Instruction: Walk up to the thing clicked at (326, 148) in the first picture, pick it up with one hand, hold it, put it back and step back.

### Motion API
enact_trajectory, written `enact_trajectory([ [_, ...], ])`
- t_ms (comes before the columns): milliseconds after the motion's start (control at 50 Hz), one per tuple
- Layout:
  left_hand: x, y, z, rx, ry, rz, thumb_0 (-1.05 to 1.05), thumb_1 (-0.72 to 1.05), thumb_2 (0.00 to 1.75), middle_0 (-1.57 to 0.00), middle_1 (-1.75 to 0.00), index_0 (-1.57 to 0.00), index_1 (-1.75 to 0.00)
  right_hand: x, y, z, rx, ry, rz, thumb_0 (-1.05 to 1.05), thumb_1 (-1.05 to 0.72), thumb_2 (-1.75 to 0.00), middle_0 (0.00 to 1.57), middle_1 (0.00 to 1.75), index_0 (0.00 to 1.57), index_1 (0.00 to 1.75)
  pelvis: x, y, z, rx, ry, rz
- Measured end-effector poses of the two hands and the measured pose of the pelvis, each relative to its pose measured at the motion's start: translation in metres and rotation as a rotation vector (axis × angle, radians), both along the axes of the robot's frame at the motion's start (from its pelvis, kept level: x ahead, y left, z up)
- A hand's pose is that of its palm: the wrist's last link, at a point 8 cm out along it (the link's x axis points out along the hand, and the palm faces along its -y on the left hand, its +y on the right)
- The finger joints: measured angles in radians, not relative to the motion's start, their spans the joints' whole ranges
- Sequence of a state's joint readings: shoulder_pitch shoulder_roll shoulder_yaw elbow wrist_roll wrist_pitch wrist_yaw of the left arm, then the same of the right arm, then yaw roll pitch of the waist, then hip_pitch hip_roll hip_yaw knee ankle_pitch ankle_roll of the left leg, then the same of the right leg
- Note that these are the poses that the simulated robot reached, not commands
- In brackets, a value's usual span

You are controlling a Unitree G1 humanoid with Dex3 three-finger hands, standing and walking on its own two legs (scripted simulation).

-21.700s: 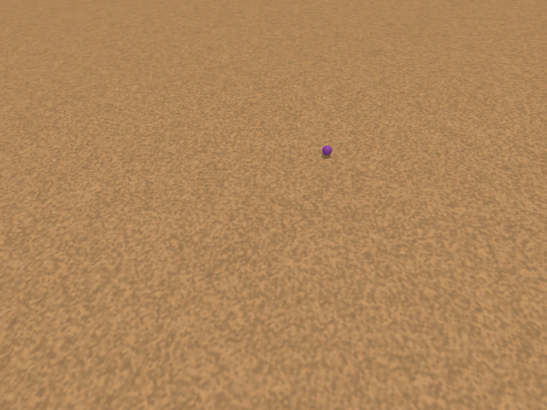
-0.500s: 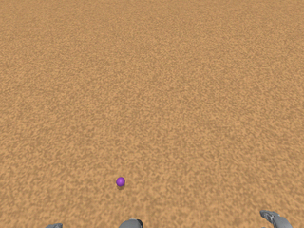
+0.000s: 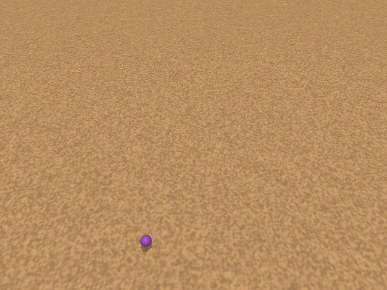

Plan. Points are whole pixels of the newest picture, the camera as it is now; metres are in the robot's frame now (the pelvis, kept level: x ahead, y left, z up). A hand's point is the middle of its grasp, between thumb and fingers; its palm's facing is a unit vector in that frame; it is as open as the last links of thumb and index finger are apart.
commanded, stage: walk up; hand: left
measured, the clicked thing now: (145, 240) +0.46 +0.26 -0.74
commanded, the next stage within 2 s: stand in 0.74 s
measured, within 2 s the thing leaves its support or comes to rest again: neither
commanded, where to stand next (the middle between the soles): +0.08 +0.02 m, yaw +0 degrees
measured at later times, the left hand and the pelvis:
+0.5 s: hand out of the picture +0.12 +0.25 -0.14, palm faces -0.01 -0.95 -0.32, open 7.4 cm; pelvis +0.01 +0.00 +0.01, yaw -1 degrees
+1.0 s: hand out of the picture +0.08 +0.26 -0.14, palm faces -0.04 -0.94 -0.34, open 7.4 cm; pelvis +0.01 +0.01 +0.02, yaw -1 degrees
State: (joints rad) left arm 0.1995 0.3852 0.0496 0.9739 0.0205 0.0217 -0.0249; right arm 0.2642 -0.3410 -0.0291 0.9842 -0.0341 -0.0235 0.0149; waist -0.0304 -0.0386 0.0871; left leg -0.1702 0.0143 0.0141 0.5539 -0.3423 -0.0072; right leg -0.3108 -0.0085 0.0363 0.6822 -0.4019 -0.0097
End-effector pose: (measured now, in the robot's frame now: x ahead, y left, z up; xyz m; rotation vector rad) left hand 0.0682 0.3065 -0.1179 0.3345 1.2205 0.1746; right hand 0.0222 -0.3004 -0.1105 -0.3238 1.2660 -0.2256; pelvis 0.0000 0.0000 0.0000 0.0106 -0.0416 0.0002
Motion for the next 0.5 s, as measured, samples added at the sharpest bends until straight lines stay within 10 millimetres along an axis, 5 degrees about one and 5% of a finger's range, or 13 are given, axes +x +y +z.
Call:
enact_trajectory([
  [240,0.022,-0.019,0.017,0.011,-0.084,0.006,0.00,0.91,0.89,-0.21,-0.30,-0.20,-0.30,0.061,-0.012,-0.005,0.015,-0.090,0.037,0.01,-0.90,-0.90,0.20,0.30,0.20,0.30,0.009,-0.007,0.003,-0.009,-0.006,0.010],
  [500,0.045,-0.012,0.015,-0.031,-0.089,0.008,0.00,0.91,0.89,-0.21,-0.30,-0.20,-0.30,0.083,0.010,0.015,0.025,-0.122,0.028,0.00,-0.90,-0.90,0.21,0.30,0.20,0.30,0.014,0.005,0.015,-0.009,-0.011,-0.016],
])
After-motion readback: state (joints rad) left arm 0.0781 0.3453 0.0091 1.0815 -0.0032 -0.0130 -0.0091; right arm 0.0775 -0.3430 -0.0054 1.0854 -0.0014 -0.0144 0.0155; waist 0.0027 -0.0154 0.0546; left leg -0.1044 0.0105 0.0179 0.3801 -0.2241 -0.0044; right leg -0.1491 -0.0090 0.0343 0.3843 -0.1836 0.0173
